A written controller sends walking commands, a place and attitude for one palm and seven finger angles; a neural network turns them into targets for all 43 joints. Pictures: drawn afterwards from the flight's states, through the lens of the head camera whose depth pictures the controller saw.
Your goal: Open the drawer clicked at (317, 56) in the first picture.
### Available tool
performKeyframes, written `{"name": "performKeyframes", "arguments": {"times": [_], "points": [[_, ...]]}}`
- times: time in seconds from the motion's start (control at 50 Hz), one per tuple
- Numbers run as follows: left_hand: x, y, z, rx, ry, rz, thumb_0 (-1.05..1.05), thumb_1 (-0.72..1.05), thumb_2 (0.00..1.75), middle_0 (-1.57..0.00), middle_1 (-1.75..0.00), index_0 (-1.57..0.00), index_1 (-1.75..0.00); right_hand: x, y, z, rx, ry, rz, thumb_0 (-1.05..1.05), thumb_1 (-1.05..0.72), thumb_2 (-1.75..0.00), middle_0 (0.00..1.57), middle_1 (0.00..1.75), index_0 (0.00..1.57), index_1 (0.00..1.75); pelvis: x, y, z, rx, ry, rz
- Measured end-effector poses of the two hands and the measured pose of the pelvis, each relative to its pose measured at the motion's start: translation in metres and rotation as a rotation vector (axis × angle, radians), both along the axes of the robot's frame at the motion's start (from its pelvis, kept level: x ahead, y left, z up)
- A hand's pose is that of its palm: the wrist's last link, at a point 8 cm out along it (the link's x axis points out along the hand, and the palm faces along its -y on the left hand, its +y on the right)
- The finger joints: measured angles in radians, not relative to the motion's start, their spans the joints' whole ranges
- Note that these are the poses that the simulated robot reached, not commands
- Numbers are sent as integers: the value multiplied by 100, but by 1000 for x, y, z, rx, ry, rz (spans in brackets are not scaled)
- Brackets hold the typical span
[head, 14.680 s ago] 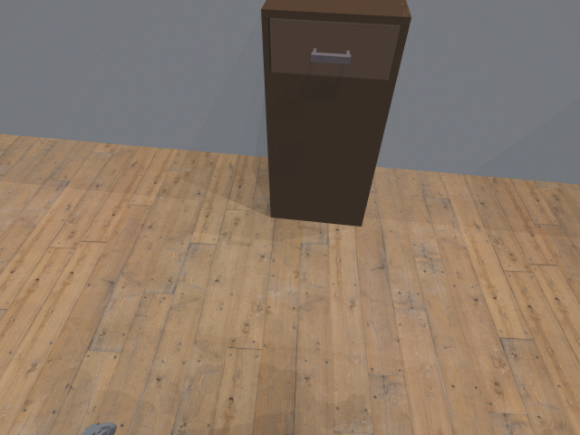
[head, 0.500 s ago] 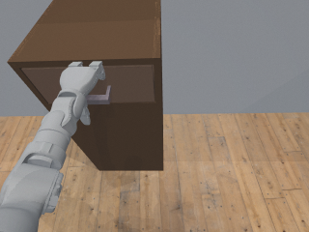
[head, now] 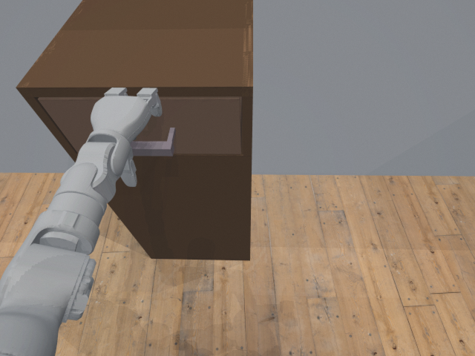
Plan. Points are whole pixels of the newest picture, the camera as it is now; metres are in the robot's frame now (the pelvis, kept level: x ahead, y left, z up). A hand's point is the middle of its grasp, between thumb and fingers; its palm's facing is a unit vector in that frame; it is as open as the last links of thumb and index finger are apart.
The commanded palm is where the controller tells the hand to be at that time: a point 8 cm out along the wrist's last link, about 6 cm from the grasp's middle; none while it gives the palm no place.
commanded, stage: lower the fingers behind the handle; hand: left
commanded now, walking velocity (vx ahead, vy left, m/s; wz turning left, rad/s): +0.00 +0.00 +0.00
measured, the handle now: (145, 140) +0.51 +0.20 +0.04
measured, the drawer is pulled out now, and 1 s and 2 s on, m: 0.00 0.00 0.00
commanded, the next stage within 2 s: close the thumb around the handle in 1.66 s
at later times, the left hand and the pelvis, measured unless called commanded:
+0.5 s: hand (136, 154) +0.46 +0.20 +0.06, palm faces -0.05 -0.01 -1.00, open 13.8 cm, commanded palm +0.45 +0.20 +0.12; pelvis +0.00 +0.00 +0.00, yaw +0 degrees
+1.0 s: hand (143, 162) +0.46 +0.19 +0.03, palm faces -0.05 -0.02 -1.00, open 13.8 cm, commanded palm +0.44 +0.20 +0.08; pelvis +0.00 +0.00 -0.01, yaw -1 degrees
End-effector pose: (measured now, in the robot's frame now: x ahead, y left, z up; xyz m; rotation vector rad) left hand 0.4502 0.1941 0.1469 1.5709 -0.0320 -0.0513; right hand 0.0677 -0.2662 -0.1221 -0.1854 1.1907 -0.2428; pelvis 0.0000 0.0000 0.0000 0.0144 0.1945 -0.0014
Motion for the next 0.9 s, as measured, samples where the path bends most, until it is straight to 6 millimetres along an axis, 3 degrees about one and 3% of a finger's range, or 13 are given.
{"name": "performKeyframes", "arguments": {"times": [0.26, 0.48, 0.76, 0.9], "points": [[1, 0, -1, -4, -13, 13, 0, -49, 30, -33, -123, -33, -122, -12, 10, -5, 30, 39, -12, 0, -90, -89, 20, 30, 20, 30, 1, 3, -1, 1, 4, -10], [-7, 5, -33, -5, 48, -11, 0, -49, 30, -32, -121, -32, -120, -21, 3, -4, 0, 45, -22, 0, -90, -89, 20, 30, 20, 30, -1, 3, -4, -1, 21, -8], [2, 3, -40, -3, 10, 41, 0, -49, 30, -33, -122, -34, -123, -35, 2, -11, 11, 99, -34, 0, -90, -89, 20, 30, 20, 30, 0, 3, -7, -3, 53, -5], [-1, 0, -55, 0, 65, 26, 0, -49, 30, -32, -121, -33, -121, -35, 2, -11, 6, 82, -43, 0, -90, -89, 20, 30, 20, 30, -1, 1, -9, -2, 57, -10]]}}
